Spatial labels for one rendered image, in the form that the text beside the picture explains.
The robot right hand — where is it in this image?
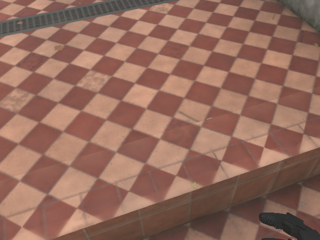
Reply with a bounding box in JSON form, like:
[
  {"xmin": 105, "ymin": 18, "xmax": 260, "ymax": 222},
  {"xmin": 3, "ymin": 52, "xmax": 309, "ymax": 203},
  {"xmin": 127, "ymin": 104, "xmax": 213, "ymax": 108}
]
[{"xmin": 259, "ymin": 212, "xmax": 320, "ymax": 240}]

